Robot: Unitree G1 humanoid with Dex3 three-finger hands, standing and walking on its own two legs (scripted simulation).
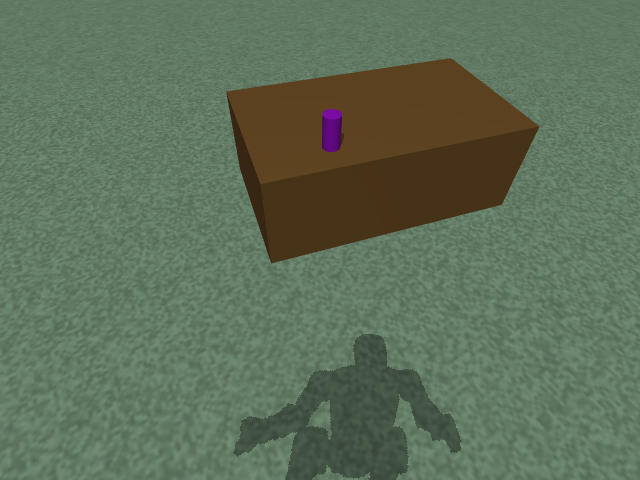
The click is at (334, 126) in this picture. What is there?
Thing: squat round
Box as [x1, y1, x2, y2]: [322, 109, 341, 151]
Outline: 328,109 322,113 322,147 327,151 335,151 339,148 340,143 341,113 335,109
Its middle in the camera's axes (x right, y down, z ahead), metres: +0.04 -0.39 +1.38
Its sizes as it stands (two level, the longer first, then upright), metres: 0.068 0.068 0.131
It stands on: a support 0.42 m high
